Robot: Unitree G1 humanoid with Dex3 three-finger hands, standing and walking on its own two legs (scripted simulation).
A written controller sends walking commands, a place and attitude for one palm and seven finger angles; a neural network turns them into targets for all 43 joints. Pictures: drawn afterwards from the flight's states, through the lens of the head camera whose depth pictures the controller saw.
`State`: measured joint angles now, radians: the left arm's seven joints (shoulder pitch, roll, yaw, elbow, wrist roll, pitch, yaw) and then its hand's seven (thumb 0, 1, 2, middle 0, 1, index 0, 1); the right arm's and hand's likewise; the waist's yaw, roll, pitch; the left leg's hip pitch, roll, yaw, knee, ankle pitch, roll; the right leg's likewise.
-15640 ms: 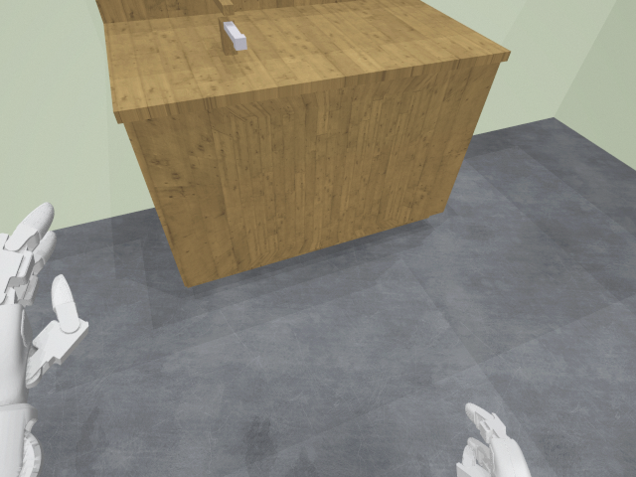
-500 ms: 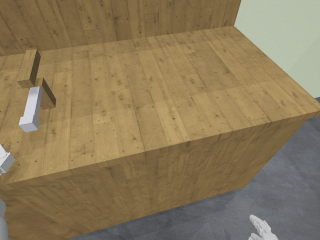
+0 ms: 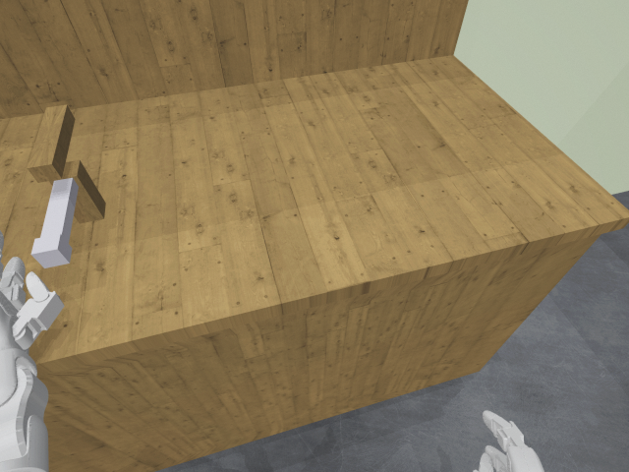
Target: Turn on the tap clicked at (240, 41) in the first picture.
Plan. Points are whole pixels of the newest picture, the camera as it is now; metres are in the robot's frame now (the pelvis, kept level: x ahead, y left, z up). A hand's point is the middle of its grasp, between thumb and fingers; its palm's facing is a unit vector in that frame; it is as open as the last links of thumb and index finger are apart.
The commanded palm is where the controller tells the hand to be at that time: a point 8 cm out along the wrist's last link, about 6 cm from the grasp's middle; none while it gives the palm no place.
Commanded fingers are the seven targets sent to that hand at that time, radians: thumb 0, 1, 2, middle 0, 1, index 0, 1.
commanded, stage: push the lever round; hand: left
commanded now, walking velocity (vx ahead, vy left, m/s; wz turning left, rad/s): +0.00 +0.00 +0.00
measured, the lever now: (52, 251) +0.33 +0.34 +0.12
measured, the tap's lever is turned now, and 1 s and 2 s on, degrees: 0 10 33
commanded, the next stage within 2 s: none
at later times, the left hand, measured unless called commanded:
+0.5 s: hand (87, 296) +0.28 +0.29 +0.10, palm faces +0.62 -0.78 -0.08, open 7.8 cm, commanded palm +0.23 +0.32 +0.10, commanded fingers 0.00 0.90 0.90 -0.15 -0.15 -0.15 -0.15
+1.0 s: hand (122, 285) +0.30 +0.26 +0.10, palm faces +0.69 -0.72 -0.05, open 7.9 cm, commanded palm +0.25 +0.28 +0.10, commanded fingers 0.00 0.90 0.90 -0.15 -0.15 -0.15 -0.15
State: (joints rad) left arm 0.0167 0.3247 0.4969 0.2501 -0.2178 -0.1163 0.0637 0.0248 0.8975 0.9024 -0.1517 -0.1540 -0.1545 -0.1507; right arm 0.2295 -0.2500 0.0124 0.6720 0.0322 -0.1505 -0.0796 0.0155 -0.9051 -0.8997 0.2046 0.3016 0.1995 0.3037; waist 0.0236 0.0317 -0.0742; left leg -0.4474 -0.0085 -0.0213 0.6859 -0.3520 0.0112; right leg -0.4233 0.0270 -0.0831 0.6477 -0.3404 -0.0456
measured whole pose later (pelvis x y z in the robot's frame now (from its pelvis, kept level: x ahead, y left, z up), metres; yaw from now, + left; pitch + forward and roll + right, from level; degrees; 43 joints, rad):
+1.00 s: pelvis -0.02 -0.02 +0.00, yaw +1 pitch +5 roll +0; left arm -0.10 0.16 0.31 0.22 -0.11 -0.09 0.42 0.02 0.90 0.90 -0.15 -0.15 -0.13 -0.15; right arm 0.16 -0.24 0.02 0.70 0.00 -0.09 -0.08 0.02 -0.91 -0.90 0.20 0.30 0.20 0.30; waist 0.03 0.04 -0.07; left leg -0.44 -0.01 -0.04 0.68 -0.33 -0.01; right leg -0.42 0.03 -0.10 0.67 -0.34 -0.07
